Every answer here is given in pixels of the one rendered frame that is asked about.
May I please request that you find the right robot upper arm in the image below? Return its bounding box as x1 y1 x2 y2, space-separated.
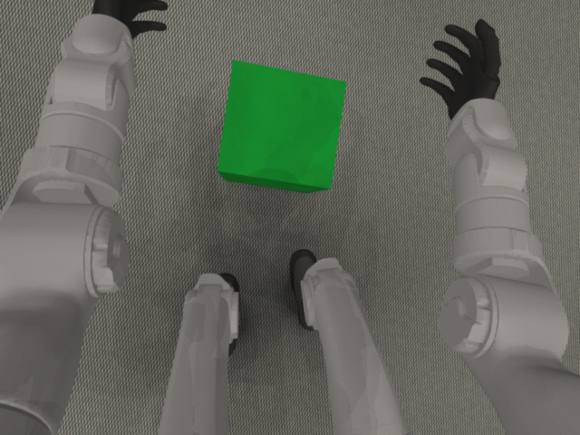
437 273 580 435

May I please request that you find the robot right thigh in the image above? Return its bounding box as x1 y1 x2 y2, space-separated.
301 267 412 435

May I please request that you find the robot left hand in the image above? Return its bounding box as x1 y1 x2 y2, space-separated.
92 0 168 40

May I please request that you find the carton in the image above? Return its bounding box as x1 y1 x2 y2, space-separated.
217 60 347 193

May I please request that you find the robot thigh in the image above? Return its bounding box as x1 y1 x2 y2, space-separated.
158 284 239 435
301 267 412 435

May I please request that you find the robot right forearm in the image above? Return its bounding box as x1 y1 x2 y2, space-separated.
443 98 569 348

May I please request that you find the robot right hand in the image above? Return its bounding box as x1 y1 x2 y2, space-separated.
420 19 501 120

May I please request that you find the robot left thigh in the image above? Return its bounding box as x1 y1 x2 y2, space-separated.
158 284 239 435

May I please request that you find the left robot upper arm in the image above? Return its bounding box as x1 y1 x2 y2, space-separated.
0 201 131 435

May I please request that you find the robot left forearm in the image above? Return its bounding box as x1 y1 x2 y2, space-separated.
0 14 137 220

